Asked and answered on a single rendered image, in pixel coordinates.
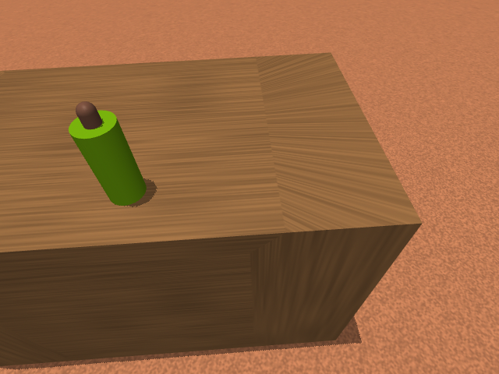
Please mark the bottle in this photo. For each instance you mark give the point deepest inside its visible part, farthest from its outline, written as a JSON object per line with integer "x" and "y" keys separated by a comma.
{"x": 101, "y": 141}

